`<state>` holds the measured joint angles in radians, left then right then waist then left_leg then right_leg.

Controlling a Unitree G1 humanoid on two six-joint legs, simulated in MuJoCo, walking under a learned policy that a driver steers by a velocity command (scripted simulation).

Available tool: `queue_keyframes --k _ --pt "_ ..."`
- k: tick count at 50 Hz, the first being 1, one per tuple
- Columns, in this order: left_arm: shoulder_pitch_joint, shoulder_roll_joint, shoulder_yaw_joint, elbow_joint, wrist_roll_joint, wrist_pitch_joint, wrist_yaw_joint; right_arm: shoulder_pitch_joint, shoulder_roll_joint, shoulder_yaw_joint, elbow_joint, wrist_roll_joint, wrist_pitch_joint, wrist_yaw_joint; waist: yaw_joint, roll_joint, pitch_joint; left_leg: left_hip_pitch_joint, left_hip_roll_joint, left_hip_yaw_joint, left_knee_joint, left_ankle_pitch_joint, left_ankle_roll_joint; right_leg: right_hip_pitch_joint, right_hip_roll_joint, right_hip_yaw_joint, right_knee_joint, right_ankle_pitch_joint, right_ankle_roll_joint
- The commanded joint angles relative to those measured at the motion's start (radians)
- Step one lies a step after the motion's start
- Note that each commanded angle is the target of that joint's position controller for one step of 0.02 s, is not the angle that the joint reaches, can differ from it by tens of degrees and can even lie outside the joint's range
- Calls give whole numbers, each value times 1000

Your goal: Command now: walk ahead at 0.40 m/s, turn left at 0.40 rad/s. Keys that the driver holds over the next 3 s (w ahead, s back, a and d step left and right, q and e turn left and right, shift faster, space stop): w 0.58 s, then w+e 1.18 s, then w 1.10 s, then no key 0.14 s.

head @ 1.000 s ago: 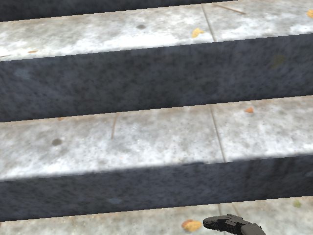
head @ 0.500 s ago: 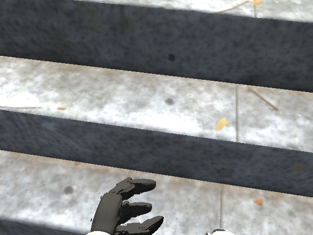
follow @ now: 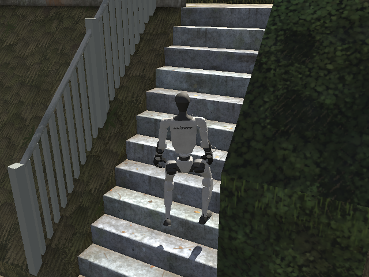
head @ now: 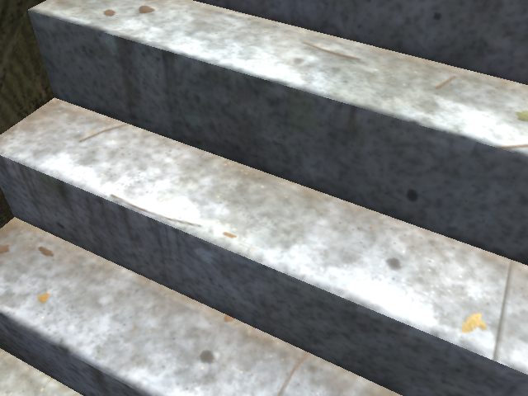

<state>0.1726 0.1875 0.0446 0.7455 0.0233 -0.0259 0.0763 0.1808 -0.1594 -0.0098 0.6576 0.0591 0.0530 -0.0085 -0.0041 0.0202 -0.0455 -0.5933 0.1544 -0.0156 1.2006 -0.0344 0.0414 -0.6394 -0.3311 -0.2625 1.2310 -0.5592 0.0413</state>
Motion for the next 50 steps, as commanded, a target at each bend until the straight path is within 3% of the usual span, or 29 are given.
queue_keyframes --k 1,3,4,5,6,7,8,9,10,11,12,13,14,15,18,23,26,29,34,37,40,42,44,45,46,47,48,49,50 --pt "-223 139 36 -103 -64 5 -11 139 -23 -24 53 -46 -5 -1 -104 -89 -48 284 -4 173 -490 229 75 11 -124 135 -282 -279 -65" --pt "-297 30 -4 -105 -83 15 -39 314 4 -27 169 -64 -27 -6 -153 -34 -23 394 45 165 -897 536 123 47 -80 24 -7 -65 -33" --pt "-302 -18 -20 -93 -83 21 -48 371 4 -34 221 -68 -43 1 -166 37 -11 404 41 151 -1084 638 103 94 -26 -41 232 18 -24" --pt "-321 -90 -34 -99 -85 25 -61 394 -4 -31 259 -98 -56 15 -153 127 4 418 24 115 -1058 714 51 14 36 -32 601 -162 -38" --pt "-232 -205 -40 -157 -71 23 -72 257 -136 -37 251 -126 -75 30 47 326 34 461 4 -11 -651 1265 -118 -308 118 27 992 -254 8" --pt "-47 -190 -48 -78 -77 -5 -92 373 -239 -72 260 -96 -73 34 47 314 -103 677 77 -182 -544 1190 -42 -551 142 75 1228 -190 61" --pt "-185 -199 -73 -137 -65 -32 -103 434 -232 -83 245 -99 -55 35 -46 279 -84 724 110 -275 -647 849 55 -750 185 130 1332 -76 85" --pt "-318 -209 -90 -162 -31 -46 -97 490 -206 -82 272 -84 -43 25 -109 241 -65 818 110 -293 -693 622 65 -937 168 152 1317 -55 78" --pt "-439 -247 -108 -202 -22 -65 -103 425 -91 -44 285 -90 -46 21 -127 132 -18 739 47 -254 -657 534 2 -956 168 181 1302 186 31" --pt "-274 -246 -124 -196 -46 -58 -118 389 -335 -97 235 -56 -68 -14 -63 271 -181 762 308 -799 -914 -235 179 -964 154 261 1268 270 34" --pt "-243 -165 -95 -178 -66 -52 -119 226 -259 -65 192 -72 -87 -45 -19 97 -136 775 349 -907 -1028 -584 162 -1001 168 358 1299 435 31" --pt "-234 -96 -76 -149 -47 -48 -119 171 -190 -34 185 -95 -96 -63 3 71 -109 754 297 -784 -991 -559 100 -981 203 371 1263 558 16" --pt "-185 -93 -74 -102 -25 -40 -103 161 -165 -15 186 -103 -101 -67 11 64 -140 724 224 -670 -952 -491 28 -912 245 341 1271 574 4" --pt "-203 -82 -73 -85 -12 -37 -89 182 -135 -7 195 -90 -93 -60 -19 68 -94 732 181 -553 -926 -408 25 -962 267 343 1238 599 -7" --pt "-304 -163 -103 -82 -26 -33 -83 328 -51 26 274 -118 -77 -54 -87 153 14 626 127 -394 -909 -313 -29 -1070 350 357 1359 636 -63" --pt "-354 -229 -161 -114 -36 -34 -75 380 -26 59 336 -116 -71 -37 -102 170 76 416 86 -301 -1009 -292 -30 -1090 378 262 1259 677 -69" --pt "-347 -243 -182 -120 -55 -31 -66 403 -16 74 389 -113 -66 -34 -94 142 100 435 103 -278 -1076 -226 42 -1139 368 215 1342 597 -59" --pt "-367 -232 -192 -134 -61 -38 -71 453 -9 80 432 -104 -69 -31 -111 82 107 520 129 -259 -1112 -216 70 -1204 352 198 1322 553 -60" --pt "-399 -243 -194 -169 -88 -30 -75 436 -20 74 474 -104 -77 -28 -113 90 116 645 182 -164 -1168 -133 120 -1280 342 228 1363 447 -60" --pt "-418 -243 -193 -201 -69 -21 -70 408 -23 69 485 -108 -62 -26 -101 67 81 654 154 -72 -1162 -36 135 -1207 314 202 1341 406 -51" --pt "-532 -241 -202 -235 -60 -42 -102 422 -10 73 519 -76 -54 -30 -106 55 24 547 115 41 -1223 298 131 -824 282 53 945 426 -107" --pt "-501 -232 -199 -207 -51 -48 -127 401 -52 65 519 -55 -42 -39 -40 135 -77 541 104 169 -1161 1027 145 -447 308 -28 671 237 -164" --pt "-407 -105 -147 -150 -26 -25 -131 418 -169 44 490 -68 -40 -57 37 266 -208 671 144 148 -1020 1836 230 -136 433 -90 431 -21 -148" --pt "-310 -17 -116 -145 -38 -17 -129 392 -249 27 469 -58 -43 -67 98 338 -237 801 191 120 -872 2172 261 -53 480 -42 192 -140 -140" --pt "-350 -40 -114 -132 -36 -20 -127 554 -183 37 494 -37 -52 -68 4 285 -311 605 166 130 -698 2333 205 186 452 109 146 -110 -201" --pt "-162 -10 -103 -94 -18 4 -115 557 -211 36 479 -36 -79 -54 66 235 -416 477 146 118 -607 2256 198 349 409 299 82 -242 -235" --pt "52 48 -77 -26 -7 36 -102 443 -277 22 435 -40 -108 -26 159 139 -495 442 152 82 -597 1815 252 454 422 367 -30 -205 -212" --pt "87 95 -42 42 -2 71 -89 309 -213 39 369 -76 -120 -3 158 -106 -512 249 16 134 -402 1021 234 530 381 493 -113 -166 -214" --pt "76 51 -36 111 16 94 -80 86 -129 55 285 -94 -141 29 143 -245 -452 103 -84 70 24 238 208 430 331 624 -251 -86 -273"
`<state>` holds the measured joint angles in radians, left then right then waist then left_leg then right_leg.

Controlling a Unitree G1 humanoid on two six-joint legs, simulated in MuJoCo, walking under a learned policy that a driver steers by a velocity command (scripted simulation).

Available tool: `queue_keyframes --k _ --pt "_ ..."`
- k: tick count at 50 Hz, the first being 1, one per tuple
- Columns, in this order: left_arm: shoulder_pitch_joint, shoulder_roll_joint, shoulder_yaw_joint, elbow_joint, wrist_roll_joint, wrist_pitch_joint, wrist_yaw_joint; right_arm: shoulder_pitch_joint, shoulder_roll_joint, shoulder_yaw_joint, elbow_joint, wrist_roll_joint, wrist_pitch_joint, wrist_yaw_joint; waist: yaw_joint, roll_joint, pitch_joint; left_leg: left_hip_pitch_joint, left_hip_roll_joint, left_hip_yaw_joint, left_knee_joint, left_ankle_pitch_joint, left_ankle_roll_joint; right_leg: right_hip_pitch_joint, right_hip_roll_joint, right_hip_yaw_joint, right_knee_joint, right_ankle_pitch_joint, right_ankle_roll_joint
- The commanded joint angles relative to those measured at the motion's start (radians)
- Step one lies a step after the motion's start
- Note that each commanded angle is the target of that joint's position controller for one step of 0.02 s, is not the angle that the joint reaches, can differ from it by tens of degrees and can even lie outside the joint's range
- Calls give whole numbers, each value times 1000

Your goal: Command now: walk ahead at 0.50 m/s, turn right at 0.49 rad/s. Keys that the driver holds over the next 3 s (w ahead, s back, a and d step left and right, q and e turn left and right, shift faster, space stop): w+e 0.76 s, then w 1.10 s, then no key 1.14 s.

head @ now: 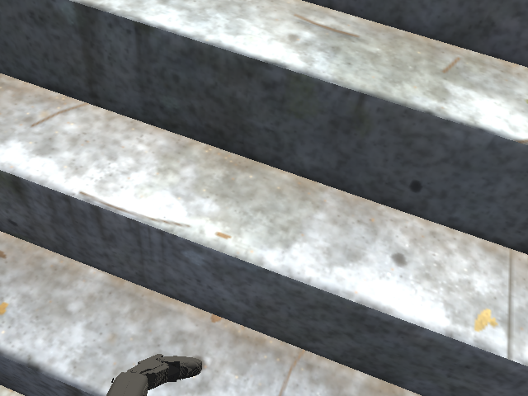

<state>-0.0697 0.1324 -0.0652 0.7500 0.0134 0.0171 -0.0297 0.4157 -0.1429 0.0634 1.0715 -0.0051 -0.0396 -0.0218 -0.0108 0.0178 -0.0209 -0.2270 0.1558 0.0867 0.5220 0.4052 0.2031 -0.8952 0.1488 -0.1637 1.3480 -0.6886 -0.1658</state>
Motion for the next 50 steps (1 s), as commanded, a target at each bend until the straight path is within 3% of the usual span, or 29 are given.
queue_keyframes --k 1,2,3,6,12,15,16,17,18,19,20,22,23,25,26,27,28,29,31,33,35,36,37,38,39,41,43,46,50 --pt "318 22 34 114 64 43 28 -487 -85 2 -305 -25 -75 69 180 -150 -283 -393 -90 -170 1097 -574 -1 466 -133 492 -403 235 -68" --pt "289 -26 1 155 85 15 12 -662 56 30 -440 -7 -81 82 120 -147 -66 -528 -115 -161 1346 -786 -45 233 -132 403 -464 299 -73" --pt "115 -38 9 119 72 -3 22 -406 83 21 -397 -3 -58 88 -53 -119 -22 -620 -163 -300 1492 -866 -64 115 -197 647 -585 -79 -128" --pt "37 34 32 128 -5 -48 35 -113 -5 33 -397 -40 -27 76 -194 -91 48 -611 -141 -211 1408 -634 -121 -142 -207 702 -756 -329 -61" --pt "62 127 67 29 17 -59 69 -201 -101 18 -401 -36 -9 8 -100 -184 -83 -435 -107 -204 994 -767 -164 -174 -173 739 -620 -179 -77" --pt "-6 134 74 -67 -9 -12 103 -29 -93 19 -352 -65 11 11 -165 -156 -135 -31 -94 -165 110 -756 -65 -205 0 494 -493 -44 94" --pt "-53 47 62 -131 -49 -11 84 100 -175 -11 -276 -87 -4 18 -182 172 -117 275 25 -251 -103 -558 -30 -382 177 163 -47 150 274" --pt "53 1 69 -141 -55 -34 64 -66 -177 -20 -280 -38 -2 35 -53 484 -145 364 102 -264 105 163 -57 -485 151 65 422 51 268" --pt "136 -13 79 -130 -64 -60 54 -140 -104 -4 -323 -71 -11 44 34 320 -218 375 67 -186 193 208 -82 -542 113 151 736 41 234" --pt "254 32 82 -172 -49 -49 40 -278 -204 -30 -345 -101 -36 33 195 236 -288 216 221 -339 83 117 -24 -413 12 151 976 170 233" --pt "460 149 113 -166 -26 -29 40 -480 -247 -50 -423 -34 -43 7 368 171 -262 53 269 -424 101 -13 -52 -217 -174 386 912 137 214" --pt "201 177 88 -187 35 -30 25 -384 -125 -42 -473 -21 5 11 164 -138 -194 -216 -93 -45 83 -151 -129 298 -43 301 77 295 66" --pt "170 141 70 -215 44 -33 17 -311 -188 -57 -478 0 1 7 112 -159 -154 -180 -91 -24 -22 -170 -94 389 -32 268 -260 313 26" --pt "271 94 85 -180 30 -8 -19 -270 -246 -68 -505 -34 -20 -15 143 12 -137 44 -28 -16 -55 447 9 435 58 82 -447 73 60" --pt "219 197 101 -200 37 -14 -20 -294 -171 -55 -554 -58 -1 -11 117 -191 -21 -124 -107 1 -50 292 -44 531 67 177 -403 537 5" --pt "155 250 114 -244 44 -15 2 -118 -118 -43 -553 -38 22 9 5 -529 -115 -344 -170 -29 -74 -322 -108 782 -70 491 -307 1014 -111" --pt "262 139 103 -247 56 -9 23 -144 -205 -50 -553 -44 7 46 67 -418 -291 -363 -186 -80 161 -516 -127 900 -87 640 -283 880 -97" --pt "408 130 119 -208 36 -30 51 -306 -253 -71 -571 -59 6 74 166 -325 -352 -298 -236 -198 524 -558 -147 783 -113 814 -315 696 -105" --pt "473 171 131 -159 -22 -78 83 -372 -201 -68 -634 -79 14 95 152 -220 -249 -390 -233 -352 846 -724 -146 577 -156 976 -376 319 -114" --pt "252 121 105 -227 -32 -83 109 -166 -188 -56 -635 -40 9 88 -5 -211 -56 -172 -104 -488 805 -1004 -63 -11 -102 863 -173 202 5" --pt "-126 34 60 -370 -21 -45 143 167 -155 -39 -491 -69 42 84 -256 -37 41 250 -98 -203 -69 -707 30 -498 84 379 32 204 249" --pt "-31 -9 49 -380 -58 -9 176 -6 -72 -16 -453 -53 79 79 -122 262 178 24 -13 -215 -449 -478 52 -441 67 284 316 88 220" --pt "144 -36 60 -320 -45 11 183 -227 -31 11 -486 -94 120 48 35 358 146 20 -99 -43 -363 -229 -50 -434 191 182 753 23 245" --pt "234 -23 85 -327 -63 -3 155 -223 -106 -3 -500 -138 76 53 76 412 51 -18 -28 -43 -43 426 -75 -381 211 117 1147 -10 309" --pt "430 115 106 -322 -54 -21 126 -381 -284 -48 -534 -136 22 63 235 541 -93 -97 150 -235 -21 235 3 -307 53 200 1210 133 382" --pt "415 218 136 -234 -21 -20 82 -309 -189 -38 -575 -83 -10 25 115 111 -135 194 78 -254 -12 -342 -44 -399 -9 265 1192 414 364" --pt "238 186 118 -257 -17 -9 79 -188 -196 -48 -560 -57 -21 -9 15 -1 -10 186 147 -445 -175 -707 -39 -458 -71 310 881 545 325" --pt "235 120 99 -228 -17 17 55 -92 -172 -44 -551 -99 -17 -46 5 31 49 135 65 -316 -183 -677 -134 -357 -16 259 725 594 298" --pt "215 101 78 -233 -19 20 44 -26 -170 -56 -531 -54 6 -82 11 39 56 142 108 -317 -185 -593 -170 -382 -43 266 499 539 308"
Over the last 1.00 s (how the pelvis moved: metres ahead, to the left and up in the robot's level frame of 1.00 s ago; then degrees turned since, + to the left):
0.07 0.08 -0.01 -7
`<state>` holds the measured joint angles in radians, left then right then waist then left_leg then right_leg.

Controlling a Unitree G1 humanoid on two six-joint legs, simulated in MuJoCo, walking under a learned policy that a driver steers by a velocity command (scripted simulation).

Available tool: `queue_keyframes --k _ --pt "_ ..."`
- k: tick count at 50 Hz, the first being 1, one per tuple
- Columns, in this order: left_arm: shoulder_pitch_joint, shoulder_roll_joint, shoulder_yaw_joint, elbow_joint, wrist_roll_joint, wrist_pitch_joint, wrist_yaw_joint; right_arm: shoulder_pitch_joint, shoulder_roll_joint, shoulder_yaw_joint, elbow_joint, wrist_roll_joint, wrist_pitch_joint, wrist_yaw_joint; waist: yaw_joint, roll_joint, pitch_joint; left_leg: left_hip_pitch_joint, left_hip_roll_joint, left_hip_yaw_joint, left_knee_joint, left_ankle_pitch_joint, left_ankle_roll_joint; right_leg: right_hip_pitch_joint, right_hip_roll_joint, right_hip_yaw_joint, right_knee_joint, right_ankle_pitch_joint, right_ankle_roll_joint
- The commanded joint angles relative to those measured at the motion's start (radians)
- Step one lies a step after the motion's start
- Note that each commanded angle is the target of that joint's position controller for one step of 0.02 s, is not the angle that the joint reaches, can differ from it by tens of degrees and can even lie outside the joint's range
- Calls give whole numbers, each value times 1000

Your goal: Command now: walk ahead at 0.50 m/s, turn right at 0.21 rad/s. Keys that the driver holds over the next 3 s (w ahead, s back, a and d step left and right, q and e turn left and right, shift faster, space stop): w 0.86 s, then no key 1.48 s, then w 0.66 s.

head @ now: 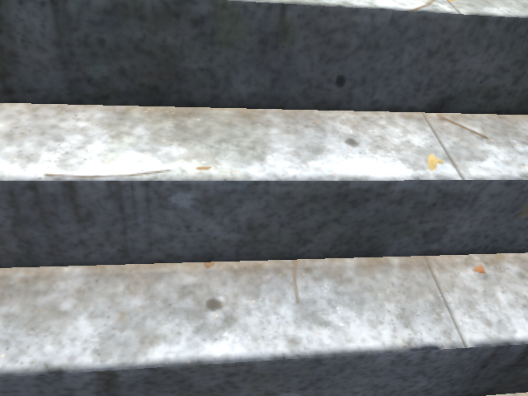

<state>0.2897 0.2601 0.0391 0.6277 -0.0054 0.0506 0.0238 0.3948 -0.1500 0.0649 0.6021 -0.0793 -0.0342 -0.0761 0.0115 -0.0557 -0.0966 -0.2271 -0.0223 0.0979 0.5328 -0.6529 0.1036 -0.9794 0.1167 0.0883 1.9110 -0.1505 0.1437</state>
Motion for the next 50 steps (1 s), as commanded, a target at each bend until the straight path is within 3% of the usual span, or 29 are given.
queue_keyframes --k 1,3,9,12,17,19,20,21,22,23,24,25,26,27,28,29,30,32,33,35,36,38,39,40,41,42,43,46,50 --pt "-115 -21 -35 -107 7 -7 -11 -22 -174 -60 -59 25 1 -37 14 150 89 131 284 -330 -204 473 -67 -259 -25 -22 -69 6 2" --pt "-50 28 -29 -70 15 -2 -4 -62 -177 -62 -81 28 -2 -29 36 137 36 86 242 -312 -181 496 -85 -130 -33 -74 -127 41 3" --pt "-149 28 -55 -112 18 -43 -20 50 -174 -60 -75 10 -10 -16 -35 153 -9 138 212 -385 -94 387 -85 -124 -67 -96 -214 66 -21" --pt "-128 68 -47 -100 20 -52 -22 21 -185 -62 -98 27 -25 -5 -22 149 -26 75 185 -418 -44 317 -67 -5 -70 -153 -353 77 -16" --pt "87 132 -13 -47 35 -26 -5 -179 -165 -48 -150 18 -52 26 85 250 -50 -322 57 -358 163 265 -68 473 -20 -228 -511 157 -71" --pt "277 138 -20 8 59 -19 9 -332 -141 -44 -215 28 -39 24 159 298 11 -565 -53 -189 305 292 -176 788 -79 -268 -1105 57 -184" --pt "379 81 -45 91 94 -18 0 -377 -124 -36 -237 45 -21 21 188 269 66 -614 -173 -7 538 206 -255 913 -77 -400 -1509 252 -263" --pt "254 -54 -80 140 88 -21 -38 -272 -74 -24 -209 74 6 23 76 57 115 -721 -200 59 850 -112 -203 932 -97 -411 -1613 506 -289" --pt "-52 -85 -86 78 62 -40 -63 -117 -21 -12 -189 115 21 27 -102 -214 165 -635 -159 -2 1355 -115 -126 688 -212 -273 -1730 523 -306" --pt "-282 -77 -117 8 58 -66 -68 -46 -2 -16 -217 145 19 37 -262 -206 249 -618 -159 -136 1678 -63 -135 496 -291 -178 -1888 608 -284" --pt "-368 -108 -132 -27 73 -75 -78 17 -23 -28 -170 154 32 50 -306 -14 266 -652 -231 -157 1790 11 -125 483 -254 -150 -1868 537 -250" --pt "-321 -56 -129 -59 78 -74 -69 -33 14 -20 -194 148 49 62 -281 76 213 -683 -262 -206 1878 0 -143 581 -298 -103 -1824 607 -235" --pt "-114 120 -61 -10 95 -105 -37 -21 -20 -22 -182 110 23 79 -213 6 50 -1016 -196 -208 2003 2 -160 1037 -393 -46 -1307 1125 -251" --pt "26 249 -6 46 43 -123 0 60 -121 -29 -144 102 1 94 -178 -40 -111 -1226 -68 -218 1980 58 -147 1402 -476 25 -1297 972 -334" --pt "-54 400 48 31 16 -160 26 95 -160 -38 -192 150 -7 77 -225 -332 -262 -1147 120 -332 1836 151 -173 1358 -736 359 -1459 489 -453" --pt "-82 245 20 -14 39 -169 41 2 -228 -65 -137 142 2 71 -123 -64 -271 -1094 126 -357 1716 288 -217 1311 -679 389 -1482 113 -482" --pt "-32 135 -12 -31 54 -164 36 -159 -240 -83 -111 106 24 76 -31 151 -165 -1023 96 -306 1497 417 -244 1214 -584 306 -1492 -43 -469" --pt "-69 111 -27 -46 61 -146 32 -383 -133 -57 -149 65 67 67 13 76 48 -846 89 -120 1133 483 -248 907 -490 189 -1574 -171 -420" --pt "-105 107 -31 -58 69 -131 31 -399 -104 -44 -145 70 78 72 2 6 81 -649 91 -44 929 460 -232 748 -439 101 -1603 -170 -392" --pt "-126 117 -33 -39 67 -117 20 -245 -84 -47 -78 78 84 69 -61 -91 42 -236 31 77 626 306 -148 568 -416 -9 -1600 190 -392" --pt "-186 133 -32 -42 55 -128 11 -19 -107 -72 -17 66 93 61 -153 -158 -15 -70 32 43 464 250 -80 558 -439 -16 -1436 451 -404" --pt "-382 44 -66 -105 -32 -148 3 338 -83 -88 161 21 69 84 -321 -101 62 105 8 55 -200 384 75 516 -275 -201 -851 715 -337" --pt "-465 -102 -116 -165 -56 -152 -15 440 -18 -67 288 -2 48 107 -319 167 164 164 112 -71 -342 697 150 248 -138 -224 -299 -97 -303" --pt "-341 -228 -124 -177 -71 -170 -32 232 -19 -48 225 -70 7 104 -70 223 182 190 187 -293 84 1279 140 -71 3 28 130 -250 -267" --pt "-122 -207 -121 -139 -59 -175 -48 184 -92 -70 159 -26 10 83 10 201 36 235 310 -481 36 1047 234 -182 -7 195 273 -205 -225" --pt "-76 -167 -130 -153 -48 -180 -59 142 -181 -100 130 35 16 68 18 223 43 199 425 -662 -164 451 272 -295 -83 209 246 -193 -180" --pt "-134 -103 -117 -163 -32 -173 -72 68 -160 -102 104 73 9 58 14 67 139 138 423 -631 -231 152 235 -351 -144 204 105 -148 -150" --pt "-215 -34 -83 -135 -19 -87 -33 -127 -123 -84 97 37 -3 17 48 28 205 -191 381 -481 -297 59 201 -232 -157 116 255 -40 -88" --pt "-283 -113 -96 -100 -22 -85 -12 24 -116 -84 176 31 -6 18 -39 37 212 -92 323 -246 -256 295 138 -312 -165 40 210 99 -137"
Over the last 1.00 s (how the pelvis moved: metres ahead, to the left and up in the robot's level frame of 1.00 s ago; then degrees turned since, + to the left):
-0.11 0.28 -0.12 -28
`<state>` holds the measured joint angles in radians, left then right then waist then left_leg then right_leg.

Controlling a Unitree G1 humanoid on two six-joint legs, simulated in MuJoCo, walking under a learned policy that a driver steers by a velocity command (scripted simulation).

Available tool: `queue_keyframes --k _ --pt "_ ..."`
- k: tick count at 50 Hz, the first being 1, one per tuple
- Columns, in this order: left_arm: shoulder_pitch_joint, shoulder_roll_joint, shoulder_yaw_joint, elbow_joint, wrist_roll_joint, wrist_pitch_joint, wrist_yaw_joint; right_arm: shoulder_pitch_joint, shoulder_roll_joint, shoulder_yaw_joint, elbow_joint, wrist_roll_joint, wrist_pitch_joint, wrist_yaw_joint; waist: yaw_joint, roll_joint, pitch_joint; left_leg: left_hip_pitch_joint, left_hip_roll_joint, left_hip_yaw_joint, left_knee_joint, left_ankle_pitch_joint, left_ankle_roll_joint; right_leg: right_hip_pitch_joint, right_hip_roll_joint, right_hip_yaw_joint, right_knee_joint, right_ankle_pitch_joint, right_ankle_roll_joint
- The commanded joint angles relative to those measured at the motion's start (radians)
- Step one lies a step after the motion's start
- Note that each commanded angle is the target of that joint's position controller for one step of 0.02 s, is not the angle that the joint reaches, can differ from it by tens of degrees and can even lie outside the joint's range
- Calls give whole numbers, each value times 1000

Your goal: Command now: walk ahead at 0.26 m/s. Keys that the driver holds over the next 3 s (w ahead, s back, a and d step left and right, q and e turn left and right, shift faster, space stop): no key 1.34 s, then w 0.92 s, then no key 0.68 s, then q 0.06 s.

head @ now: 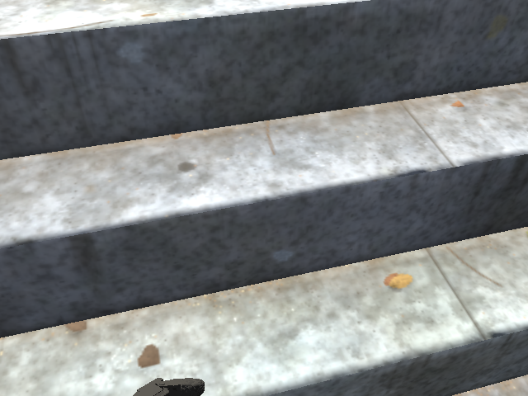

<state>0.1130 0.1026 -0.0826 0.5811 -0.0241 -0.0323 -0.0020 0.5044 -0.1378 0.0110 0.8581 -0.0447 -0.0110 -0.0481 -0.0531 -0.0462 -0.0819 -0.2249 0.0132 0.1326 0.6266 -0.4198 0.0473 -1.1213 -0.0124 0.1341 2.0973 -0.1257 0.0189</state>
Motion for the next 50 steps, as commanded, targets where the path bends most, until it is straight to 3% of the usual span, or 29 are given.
queue_keyframes --k 1,5,8,11,12,13,15,16,17,18,20,22,25,27,30,31,33,34,35,36,37,38,39,40,42,43,45,47,50 --pt "-124 30 25 -49 -4 -4 15 -30 -131 -34 -59 -6 -28 -10 -3 69 177 -1 299 -283 -350 90 194 -222 -41 -20 29 55 -16" --pt "-174 -21 8 -59 -20 -13 2 19 -128 -48 -10 7 -9 -16 -40 160 164 267 346 -271 -379 197 172 -428 -98 1 83 -101 6" --pt "-137 -10 4 -59 2 -3 -13 -98 -129 -55 -27 11 14 -19 6 132 140 219 334 -184 -389 289 119 -285 -179 -40 -93 -68 16" --pt "-251 -46 -29 -130 11 9 -22 -71 -166 -74 -5 49 62 -27 -20 183 167 199 317 -164 -531 310 127 -146 -218 -125 -442 -241 9" --pt "-291 -25 -37 -149 20 -6 -28 -34 -125 -66 3 60 76 -31 -47 129 143 241 266 -113 -455 492 106 -92 -205 -129 -595 -338 -17" --pt "-293 -4 -33 -168 33 -35 -41 -1 -122 -64 22 69 81 -29 -27 80 61 262 212 -63 -332 855 78 105 -153 -181 -810 -384 -59" --pt "56 169 51 -103 5 -76 -49 6 -194 -71 14 48 43 1 121 60 -359 122 232 -151 85 1295 2 947 -143 27 -1232 -89 -149" --pt "313 265 102 -2 -15 -44 -30 -84 -238 -78 -12 50 19 32 232 -5 -508 -38 214 -189 308 987 -46 1257 -257 222 -1347 -41 -213" --pt "320 299 124 95 -27 -9 -26 -94 -132 -56 -36 44 1 65 130 -263 -544 -441 30 -193 633 91 -94 1480 -328 379 -1283 179 -249" --pt "291 287 131 115 36 18 -5 -158 -135 -69 -72 69 -29 65 122 -232 -510 -545 -46 -286 982 -7 -97 1328 -299 287 -1257 372 -205" --pt "-12 156 102 77 79 12 -6 -63 -102 -67 -100 51 -19 70 -83 -171 -373 -627 -107 -126 1200 -48 -78 1039 -228 -3 -1099 418 -135" --pt "-267 85 79 33 91 -6 -12 70 -77 -55 -76 22 8 56 -245 -10 -177 -405 -140 22 1238 110 -85 617 -151 -173 -1115 -19 -75" --pt "-575 81 72 -82 57 -37 -31 326 -69 -42 -29 7 68 10 -385 -50 17 -208 -56 -89 1101 217 -72 295 -164 -198 -1145 -237 -43" --pt "-639 42 54 -145 28 -51 -45 421 -79 -46 -15 -10 90 -20 -383 -50 96 -188 20 -207 763 229 -55 265 -176 -160 -1050 -197 -35" --pt "-612 -36 11 -198 17 -48 -71 530 61 -16 52 -28 76 -19 -340 46 38 52 125 -279 73 472 76 231 -169 -162 -703 -180 -28" --pt "-674 -101 -14 -246 36 -44 -92 551 108 3 82 -31 48 -9 -321 145 172 -108 111 -411 -130 552 71 264 -62 -225 -422 -321 0" --pt "-572 -154 -29 -211 -4 -69 -105 303 181 52 96 -25 26 29 -115 116 128 -167 85 -165 -244 821 57 290 -40 -304 -79 -331 -37" --pt "-471 -170 -21 -194 4 -77 -100 194 146 57 81 -18 13 32 9 136 50 -150 73 -241 -130 1078 21 250 -51 -273 25 -284 -33" --pt "-121 -129 -34 -214 31 -38 -69 -146 -217 -45 -43 5 -53 4 278 391 137 -506 258 -955 -371 455 162 426 -77 69 -125 -63 -32" --pt "-414 -10 7 -164 24 -22 -62 45 22 9 5 9 -15 -13 23 65 147 -432 125 -748 -388 487 89 309 -32 -117 -148 -145 30" --pt "-503 -33 31 -176 10 -18 -52 251 109 37 74 -26 18 -15 -44 50 97 -210 86 -596 -287 639 30 194 -5 -160 -153 -180 36" --pt "-396 -80 37 -129 24 -11 -33 240 52 23 67 -14 36 -10 19 80 -66 -3 55 -527 -177 782 14 173 -5 -172 -156 -218 52" --pt "-437 -56 45 -112 1 -12 -21 136 17 13 7 8 36 -13 5 4 -78 5 131 -635 -192 789 111 157 -3 -98 -212 -29 73" --pt "-403 1 69 -100 -44 17 8 13 -138 -38 -36 -27 -14 -29 35 225 -61 -162 291 -941 -291 300 222 241 -57 34 -233 125 49" --pt "-444 79 117 -36 -31 57 55 35 -38 -16 -73 -38 3 -51 -65 186 66 -85 206 -859 -427 -141 219 227 4 -47 -353 15 90" --pt "-418 70 116 -10 -15 61 65 81 9 -15 -63 -7 19 -63 -77 141 117 -42 134 -756 -422 -187 165 270 -4 -115 -638 7 108" --pt "-457 18 107 32 -30 49 52 181 63 -14 -21 1 53 -72 -137 232 151 -10 75 -593 -419 -157 120 456 27 -214 -1151 -55 111" --pt "-415 6 103 73 -57 54 29 220 12 -37 11 -3 94 -69 -154 315 178 59 25 -509 -354 -200 106 616 64 -263 -1667 -49 95" --pt "-232 36 115 158 -32 73 40 151 -52 -62 -13 -18 74 -36 -116 196 104 -62 -12 -472 -70 -35 122 812 10 -202 -1843 -116 41"
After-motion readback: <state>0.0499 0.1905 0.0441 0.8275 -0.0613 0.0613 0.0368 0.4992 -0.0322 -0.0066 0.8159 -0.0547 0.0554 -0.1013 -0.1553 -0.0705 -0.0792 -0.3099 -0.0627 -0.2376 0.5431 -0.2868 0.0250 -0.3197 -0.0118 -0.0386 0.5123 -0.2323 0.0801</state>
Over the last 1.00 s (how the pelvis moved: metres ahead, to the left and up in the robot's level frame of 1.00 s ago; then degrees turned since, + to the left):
-0.15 0.01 -0.23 -4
